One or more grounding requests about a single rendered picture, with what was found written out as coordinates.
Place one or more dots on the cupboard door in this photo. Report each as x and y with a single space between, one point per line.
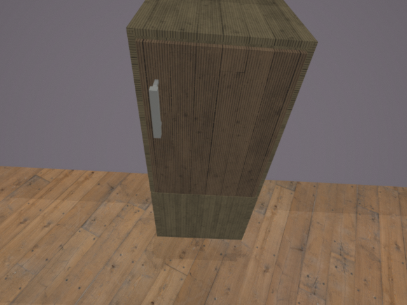
221 108

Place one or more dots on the handle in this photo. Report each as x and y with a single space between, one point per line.
155 109

